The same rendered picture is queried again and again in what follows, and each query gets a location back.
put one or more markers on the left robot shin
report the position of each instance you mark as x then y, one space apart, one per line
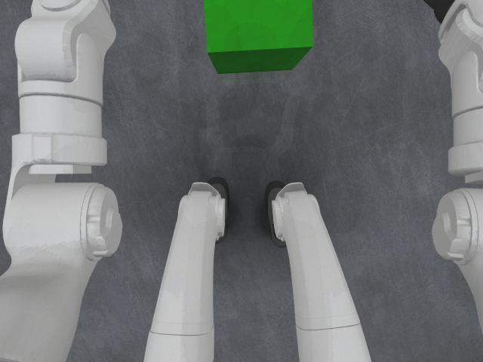
205 187

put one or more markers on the carton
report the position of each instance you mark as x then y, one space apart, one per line
257 35

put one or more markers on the left robot forearm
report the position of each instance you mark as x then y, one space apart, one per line
60 54

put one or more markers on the robot right upper arm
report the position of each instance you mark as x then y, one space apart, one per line
457 234

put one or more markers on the robot left upper arm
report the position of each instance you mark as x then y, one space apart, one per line
55 233

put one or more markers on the robot right hand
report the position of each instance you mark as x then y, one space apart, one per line
440 7

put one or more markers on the right robot thigh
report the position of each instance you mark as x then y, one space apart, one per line
327 323

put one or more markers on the right robot forearm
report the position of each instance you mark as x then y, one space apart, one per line
461 51

